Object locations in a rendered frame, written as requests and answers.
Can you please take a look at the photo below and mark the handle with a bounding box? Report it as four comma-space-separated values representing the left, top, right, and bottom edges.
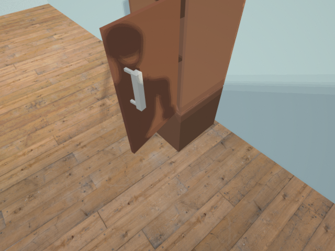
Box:
124, 67, 146, 111

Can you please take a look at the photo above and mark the cupboard door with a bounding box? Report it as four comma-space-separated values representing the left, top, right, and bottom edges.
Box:
99, 0, 181, 153

